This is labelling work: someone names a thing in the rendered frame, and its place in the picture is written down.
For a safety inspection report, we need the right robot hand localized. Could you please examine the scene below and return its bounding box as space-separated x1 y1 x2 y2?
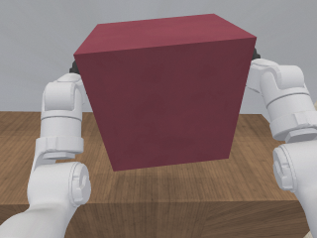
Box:
252 49 261 60

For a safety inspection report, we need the robot left upper arm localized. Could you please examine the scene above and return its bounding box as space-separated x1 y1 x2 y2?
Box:
0 162 91 238

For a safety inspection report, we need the robot left forearm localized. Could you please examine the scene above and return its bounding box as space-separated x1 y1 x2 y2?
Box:
27 72 87 204

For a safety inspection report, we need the carton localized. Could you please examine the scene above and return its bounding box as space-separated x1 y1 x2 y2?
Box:
73 13 257 172

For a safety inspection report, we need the left robot hand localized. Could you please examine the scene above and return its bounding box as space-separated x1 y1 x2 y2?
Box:
69 61 87 94

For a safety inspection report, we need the robot right upper arm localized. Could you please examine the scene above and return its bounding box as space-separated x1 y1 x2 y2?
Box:
272 140 317 238

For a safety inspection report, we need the robot right forearm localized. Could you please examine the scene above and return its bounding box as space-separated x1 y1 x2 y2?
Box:
246 59 317 144

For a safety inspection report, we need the pedestal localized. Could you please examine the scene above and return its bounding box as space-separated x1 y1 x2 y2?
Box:
0 111 310 238

